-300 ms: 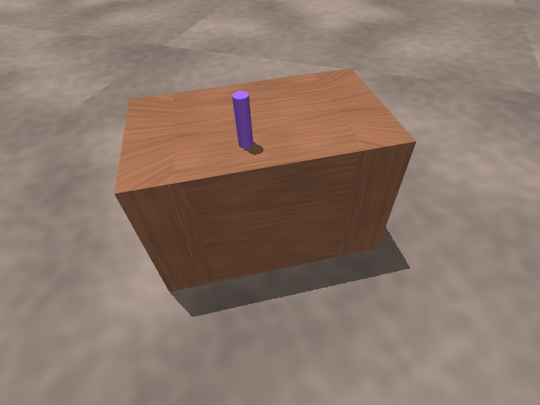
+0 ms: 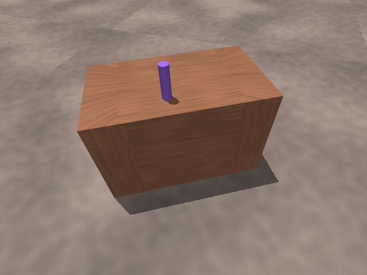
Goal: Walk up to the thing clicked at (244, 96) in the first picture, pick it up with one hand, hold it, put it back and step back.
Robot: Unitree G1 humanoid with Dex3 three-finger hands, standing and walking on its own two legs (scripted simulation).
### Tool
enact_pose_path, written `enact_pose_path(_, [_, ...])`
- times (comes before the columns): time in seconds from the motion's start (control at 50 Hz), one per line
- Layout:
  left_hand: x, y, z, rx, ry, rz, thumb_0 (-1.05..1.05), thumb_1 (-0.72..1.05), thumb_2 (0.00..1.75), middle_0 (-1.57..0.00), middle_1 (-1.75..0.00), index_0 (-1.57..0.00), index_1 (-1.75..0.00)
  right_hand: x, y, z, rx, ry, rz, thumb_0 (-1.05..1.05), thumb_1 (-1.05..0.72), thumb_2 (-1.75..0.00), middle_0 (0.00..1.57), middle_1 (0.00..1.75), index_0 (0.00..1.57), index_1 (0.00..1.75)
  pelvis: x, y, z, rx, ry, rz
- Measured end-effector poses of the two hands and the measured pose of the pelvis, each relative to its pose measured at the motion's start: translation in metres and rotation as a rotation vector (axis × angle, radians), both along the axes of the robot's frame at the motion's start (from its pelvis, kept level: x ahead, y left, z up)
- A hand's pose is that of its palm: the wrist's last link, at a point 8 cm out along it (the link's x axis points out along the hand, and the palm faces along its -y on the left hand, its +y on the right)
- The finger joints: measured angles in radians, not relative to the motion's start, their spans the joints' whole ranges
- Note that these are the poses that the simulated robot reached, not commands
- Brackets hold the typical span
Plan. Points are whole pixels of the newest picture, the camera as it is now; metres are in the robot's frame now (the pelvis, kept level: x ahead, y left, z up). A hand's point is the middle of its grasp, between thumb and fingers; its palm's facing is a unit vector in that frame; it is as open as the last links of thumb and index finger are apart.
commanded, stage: stand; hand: right
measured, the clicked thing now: (165, 81) +0.92 +0.13 -0.09
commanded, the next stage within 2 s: walk up in 0.82 s
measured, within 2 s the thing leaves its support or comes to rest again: neither
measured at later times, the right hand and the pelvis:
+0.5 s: hand out of the picture +0.08 -0.25 -0.16, palm faces -0.04 +0.94 -0.34, open 7.4 cm; pelvis +0.01 +0.00 +0.00, yaw +0 degrees
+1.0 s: hand out of the picture +0.11 -0.25 -0.15, palm faces -0.12 +0.93 -0.35, open 7.4 cm; pelvis +0.03 +0.03 -0.01, yaw +4 degrees
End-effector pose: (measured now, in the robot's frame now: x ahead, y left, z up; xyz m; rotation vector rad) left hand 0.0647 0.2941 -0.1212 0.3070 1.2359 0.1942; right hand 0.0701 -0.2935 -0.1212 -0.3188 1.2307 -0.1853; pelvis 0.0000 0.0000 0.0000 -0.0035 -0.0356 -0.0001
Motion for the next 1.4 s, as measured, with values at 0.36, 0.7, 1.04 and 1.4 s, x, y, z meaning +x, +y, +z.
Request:
enact_pose_path(0.36, [0.005, 0.003, 0.0, 0.002, 0.001, 0.004, 0.0, 0.9, 0.9, -0.2, -0.3, -0.2, -0.3, 0.006, 0.003, 0.0, 0.0, 0.0, 0.003, 0.01, -0.91, -0.9, 0.2, 0.29, 0.21, 0.3, 0.005, 0.002, 0.0, 0.001, 0.002, 0.002])
enact_pose_path(0.7, [0.011, 0.004, 0.001, 0.004, -0.001, 0.004, 0.0, 0.9, 0.9, -0.2, -0.3, -0.2, -0.3, 0.013, 0.003, 0.001, -0.004, -0.004, 0.004, 0.01, -0.91, -0.9, 0.2, 0.29, 0.21, 0.3, 0.01, 0.003, 0.001, 0.001, 0.004, 0.002])
enact_pose_path(1.04, [-0.019, 0.078, 0.013, 0.105, -0.042, 0.122, 0.0, 0.9, 0.9, -0.21, -0.3, -0.21, -0.3, 0.053, 0.01, 0.007, -0.023, 0.029, 0.095, 0.01, -0.91, -0.9, 0.2, 0.29, 0.2, 0.3, 0.041, 0.041, -0.008, -0.025, -0.009, 0.087])
enact_pose_path(1.4, [0.101, 0.189, 0.0, 0.04, -0.099, 0.127, 0.0, 0.9, 0.9, -0.2, -0.3, -0.2, -0.3, 0.153, 0.152, 0.007, 0.005, -0.006, 0.133, 0.01, -0.9, -0.9, 0.2, 0.3, 0.21, 0.3, 0.151, 0.154, -0.013, 0.001, -0.015, 0.193])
